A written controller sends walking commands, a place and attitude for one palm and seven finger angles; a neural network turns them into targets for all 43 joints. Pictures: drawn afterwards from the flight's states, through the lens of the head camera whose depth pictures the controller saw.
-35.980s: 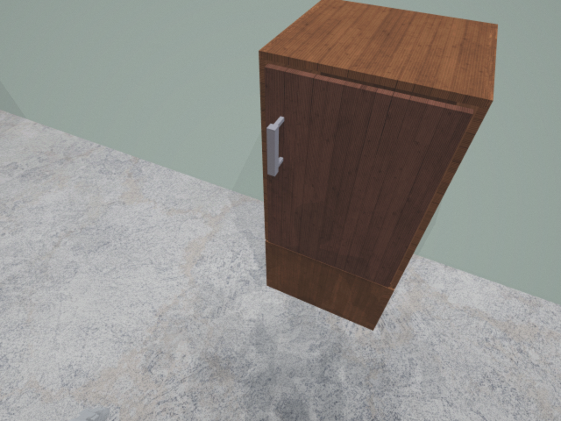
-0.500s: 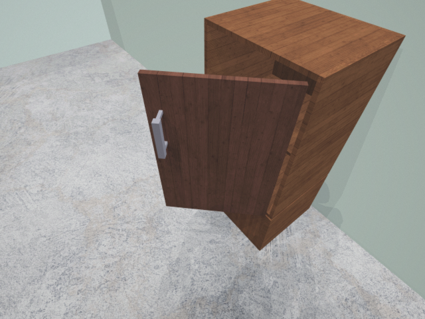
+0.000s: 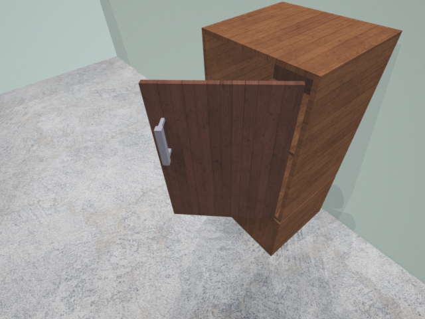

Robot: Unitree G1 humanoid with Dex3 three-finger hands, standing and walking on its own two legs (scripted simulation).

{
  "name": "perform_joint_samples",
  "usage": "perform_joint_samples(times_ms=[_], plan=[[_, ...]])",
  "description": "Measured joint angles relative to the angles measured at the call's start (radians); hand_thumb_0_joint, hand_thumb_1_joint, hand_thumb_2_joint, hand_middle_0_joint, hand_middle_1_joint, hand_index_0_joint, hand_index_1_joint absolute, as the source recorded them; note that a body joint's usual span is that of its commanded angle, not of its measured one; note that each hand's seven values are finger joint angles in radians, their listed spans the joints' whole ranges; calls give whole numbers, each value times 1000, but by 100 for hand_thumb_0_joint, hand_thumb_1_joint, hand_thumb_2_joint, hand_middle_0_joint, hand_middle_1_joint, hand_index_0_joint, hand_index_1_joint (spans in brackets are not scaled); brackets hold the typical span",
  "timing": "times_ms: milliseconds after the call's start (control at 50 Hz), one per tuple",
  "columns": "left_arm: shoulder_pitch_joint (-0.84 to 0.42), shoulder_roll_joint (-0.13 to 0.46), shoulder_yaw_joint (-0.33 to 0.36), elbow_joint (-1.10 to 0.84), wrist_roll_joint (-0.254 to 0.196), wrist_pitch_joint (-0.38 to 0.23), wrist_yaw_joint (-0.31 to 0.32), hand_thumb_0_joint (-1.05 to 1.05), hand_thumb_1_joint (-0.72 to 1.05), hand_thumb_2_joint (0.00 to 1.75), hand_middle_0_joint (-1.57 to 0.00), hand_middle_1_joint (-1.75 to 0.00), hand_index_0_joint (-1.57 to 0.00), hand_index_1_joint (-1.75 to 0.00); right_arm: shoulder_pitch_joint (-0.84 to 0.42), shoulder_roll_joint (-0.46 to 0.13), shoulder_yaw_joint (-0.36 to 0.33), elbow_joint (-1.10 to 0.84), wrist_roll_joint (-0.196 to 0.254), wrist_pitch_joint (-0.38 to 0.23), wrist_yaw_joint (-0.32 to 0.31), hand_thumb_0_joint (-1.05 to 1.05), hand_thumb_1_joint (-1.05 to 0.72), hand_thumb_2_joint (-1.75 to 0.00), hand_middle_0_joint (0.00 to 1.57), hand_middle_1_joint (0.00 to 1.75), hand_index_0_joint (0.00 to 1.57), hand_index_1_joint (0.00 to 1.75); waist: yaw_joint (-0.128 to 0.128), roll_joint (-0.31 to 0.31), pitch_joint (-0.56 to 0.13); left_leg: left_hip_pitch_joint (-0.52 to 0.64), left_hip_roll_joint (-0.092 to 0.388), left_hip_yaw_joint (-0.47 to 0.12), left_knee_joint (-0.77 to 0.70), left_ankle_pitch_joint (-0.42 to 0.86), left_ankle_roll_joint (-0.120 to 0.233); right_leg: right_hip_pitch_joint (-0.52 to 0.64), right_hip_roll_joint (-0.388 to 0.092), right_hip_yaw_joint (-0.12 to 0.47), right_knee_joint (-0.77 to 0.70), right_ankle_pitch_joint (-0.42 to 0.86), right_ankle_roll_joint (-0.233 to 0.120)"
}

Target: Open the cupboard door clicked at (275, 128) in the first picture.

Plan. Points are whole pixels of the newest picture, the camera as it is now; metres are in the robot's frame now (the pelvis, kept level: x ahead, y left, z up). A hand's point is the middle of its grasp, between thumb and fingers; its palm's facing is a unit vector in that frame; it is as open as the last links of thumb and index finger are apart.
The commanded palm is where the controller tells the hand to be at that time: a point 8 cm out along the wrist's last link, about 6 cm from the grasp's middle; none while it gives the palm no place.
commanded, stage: look again from close up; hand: left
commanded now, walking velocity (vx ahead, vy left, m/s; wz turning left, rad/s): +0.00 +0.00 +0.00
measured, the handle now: (164, 142) +0.57 +0.18 -0.01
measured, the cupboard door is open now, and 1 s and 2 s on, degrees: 46 46 46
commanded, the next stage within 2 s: raise the hand with hooked fingers in 0.26 s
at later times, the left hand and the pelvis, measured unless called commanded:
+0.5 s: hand out of the picture +0.14 +0.18 -0.08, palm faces +0.25 -0.95 -0.18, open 7.4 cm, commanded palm +0.11 +0.22 -0.06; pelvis +0.00 -0.02 +0.00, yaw +2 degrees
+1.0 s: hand (112, 300) +0.17 +0.21 -0.04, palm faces -0.02 -1.00 -0.06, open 9.9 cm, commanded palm +0.15 +0.26 -0.04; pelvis -0.03 +0.00 -0.09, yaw +3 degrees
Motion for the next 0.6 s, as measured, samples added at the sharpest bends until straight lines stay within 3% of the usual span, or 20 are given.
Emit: perform_joint_samples(times_ms=[380, 400, 420, 460, 500, 540, 600], plan=[[-67, 30, 16, -14, -4, -12, 11, 1, 92, 89, -20, -30, -20, -30, -19, -24, 2, 54, 0, 1, -1, 1, -91, -90, 20, 30, 20, 30, -2, -1, 40, 34, 10, 0, -51, 23, -19, 21, 13, -2, -23, 3, -14], [-24, 37, 27, -153, -45, 40, 13, 2, 93, 89, -20, -30, -20, -30, -11, -27, 8, 19, 15, -6, -4, 1, -91, -90, 20, 30, 20, 30, -3, -9, 46, 22, 13, 0, -34, 16, -20, 11, 15, -3, -12, 1, -15], [31, 49, 37, -325, -77, 49, 17, 3, 94, 89, -20, -30, -20, -30, 7, -32, 13, -23, 26, -44, -17, 1, -91, -90, 20, 30, 20, 30, 3, -17, 44, 14, 13, 0, -25, 12, -21, 1, 15, -2, -2, -3, -18], [98, 62, 35, -597, -128, 7, 40, 3, 94, 89, -21, -31, -20, -31, 28, -56, 10, -95, 47, -136, -40, 1, -91, -90, 20, 30, 20, 30, 4, -16, 27, -8, 13, -10, -5, 6, -22, -13, 10, -11, 13, -12, -20], [84, 65, 50, -754, -169, -61, 33, 3, 92, 88, -21, -32, -20, -32, 8, -91, 2, -161, 53, -203, -48, 2, -91, -90, 20, 30, 20, 30, -14, -11, 13, -56, 9, -32, 38, -4, -20, -43, 0, -30, 38, -22, -17], [21, 71, 90, -819, -195, -168, -16, 3, 88, 87, -21, -33, -20, -33, -34, -123, -17, -232, 46, -248, -42, 2, -91, -90, 20, 30, 20, 30, -28, -18, -17, -142, 6, -46, 109, -23, -19, -117, -6, -36, 94, -43, -16], [-55, 84, 158, -848, -240, -367, -150, 2, 82, 85, -21, -37, -21, -37, -105, -158, -54, -347, 37, -288, -12, 2, -91, -90, 20, 30, 20, 30, -26, -50, -72, -289, 9, -39, 243, -72, -23, -268, -10, -21, 221, -79, -28]])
